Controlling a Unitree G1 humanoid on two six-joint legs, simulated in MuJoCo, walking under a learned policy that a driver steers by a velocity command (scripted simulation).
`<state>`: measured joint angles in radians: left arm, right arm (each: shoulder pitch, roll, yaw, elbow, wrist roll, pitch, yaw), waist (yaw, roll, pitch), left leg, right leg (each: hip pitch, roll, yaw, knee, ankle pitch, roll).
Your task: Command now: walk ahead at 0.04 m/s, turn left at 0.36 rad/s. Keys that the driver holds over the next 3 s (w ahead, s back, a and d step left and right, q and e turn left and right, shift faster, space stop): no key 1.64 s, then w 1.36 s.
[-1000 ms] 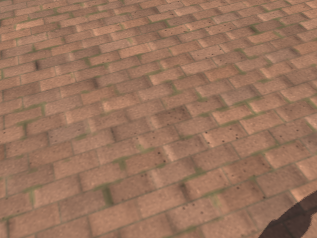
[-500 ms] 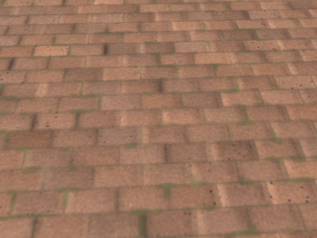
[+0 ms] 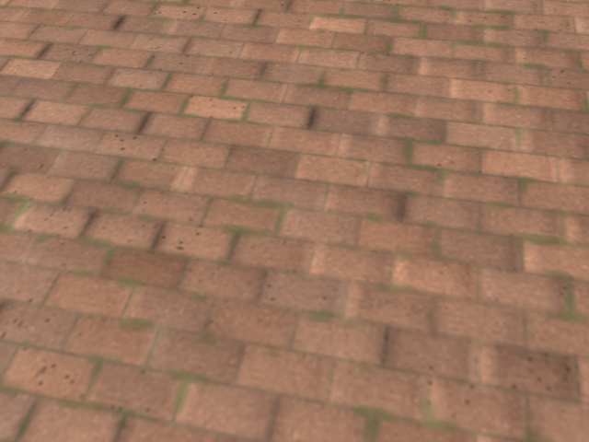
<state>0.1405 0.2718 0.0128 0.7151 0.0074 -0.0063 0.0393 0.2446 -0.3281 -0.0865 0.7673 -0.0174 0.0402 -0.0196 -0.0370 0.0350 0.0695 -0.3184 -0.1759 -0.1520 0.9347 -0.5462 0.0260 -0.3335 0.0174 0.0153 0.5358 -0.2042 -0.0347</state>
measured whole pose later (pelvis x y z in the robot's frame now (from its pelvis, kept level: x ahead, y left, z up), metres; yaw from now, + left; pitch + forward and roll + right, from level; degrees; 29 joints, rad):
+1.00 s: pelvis +0.02 +0.02 +0.01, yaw +2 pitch -2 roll +0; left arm 0.25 0.20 0.00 1.11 0.01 0.01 0.03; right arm 0.28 -0.20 0.02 1.09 -0.01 -0.01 -0.04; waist 0.01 -0.01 0.03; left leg -0.07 -0.06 -0.05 0.37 -0.26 0.04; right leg -0.19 0.00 0.00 0.38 -0.16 0.00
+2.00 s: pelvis +0.11 -0.03 -0.01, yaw +2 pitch +0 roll +0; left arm 0.26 0.19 0.05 1.04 0.02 -0.07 0.00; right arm 0.48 -0.19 -0.04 1.15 -0.02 -0.05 -0.02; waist -0.01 0.05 0.01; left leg -0.12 0.00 -0.05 0.74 -0.47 0.06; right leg -0.27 0.03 -0.10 0.57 -0.27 -0.07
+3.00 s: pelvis +0.66 -0.04 -0.01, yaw +2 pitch +1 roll +1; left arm 0.00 0.16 0.03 0.88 0.03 -0.08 -0.01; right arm 0.49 -0.16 -0.03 1.11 -0.02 -0.09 -0.02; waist -0.05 0.00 0.07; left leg 0.10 -0.05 0.07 0.41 -0.46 0.07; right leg -0.45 0.01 -0.11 0.51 -0.07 -0.12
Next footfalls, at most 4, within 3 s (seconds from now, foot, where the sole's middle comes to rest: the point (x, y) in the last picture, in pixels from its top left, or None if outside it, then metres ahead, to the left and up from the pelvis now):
0.30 left None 0.01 0.11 -0.77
1.94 right None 0.16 -0.10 -0.77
2.44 left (301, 420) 0.50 0.04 -0.77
2.98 right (354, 291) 0.82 -0.11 -0.77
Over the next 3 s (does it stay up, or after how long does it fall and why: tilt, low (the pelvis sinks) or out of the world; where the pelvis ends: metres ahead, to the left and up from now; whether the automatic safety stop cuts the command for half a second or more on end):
stays up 0.66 -0.04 -0.01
